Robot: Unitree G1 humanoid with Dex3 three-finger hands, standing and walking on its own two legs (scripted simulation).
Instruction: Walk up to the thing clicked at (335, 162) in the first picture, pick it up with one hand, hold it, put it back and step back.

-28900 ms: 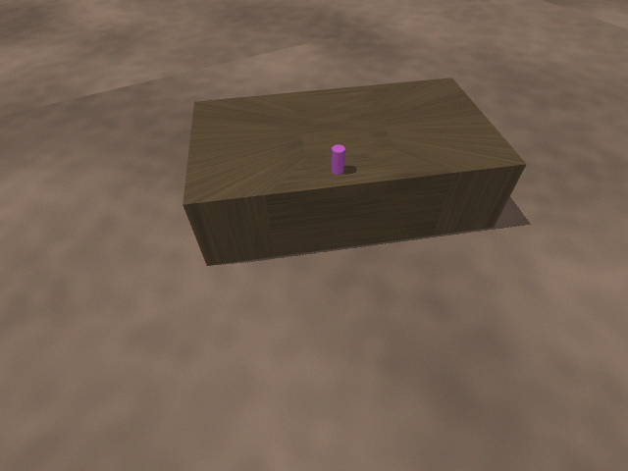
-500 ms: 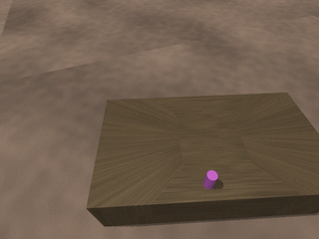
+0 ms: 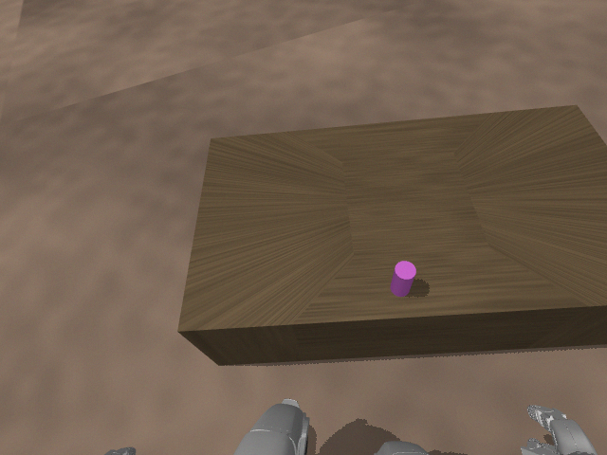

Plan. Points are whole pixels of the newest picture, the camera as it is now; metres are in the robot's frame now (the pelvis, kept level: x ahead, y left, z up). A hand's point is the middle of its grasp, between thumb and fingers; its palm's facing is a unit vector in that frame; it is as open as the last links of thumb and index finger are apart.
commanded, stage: step back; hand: right
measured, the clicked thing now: (402, 279) +0.50 -0.16 -0.35
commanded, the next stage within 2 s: none
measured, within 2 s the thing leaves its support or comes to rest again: neither
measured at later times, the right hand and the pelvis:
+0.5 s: hand out of the picture +0.03 -0.22 -0.12, palm faces -0.14 +0.90 -0.42, open 7.4 cm; pelvis -0.10 +0.03 +0.01, yaw +4 degrees
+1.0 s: hand out of the picture -0.17 -0.25 -0.15, palm faces -0.02 +0.94 -0.35, open 7.4 cm; pelvis -0.24 +0.02 +0.01, yaw -1 degrees
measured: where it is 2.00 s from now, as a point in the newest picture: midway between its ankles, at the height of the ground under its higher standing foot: outside the picture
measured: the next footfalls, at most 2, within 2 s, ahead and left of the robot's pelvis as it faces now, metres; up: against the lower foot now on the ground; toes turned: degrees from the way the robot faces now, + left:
left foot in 0.32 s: -0.05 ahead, +0.14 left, +0.00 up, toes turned +3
right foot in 0.76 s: -0.17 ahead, -0.10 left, +0.00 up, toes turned +0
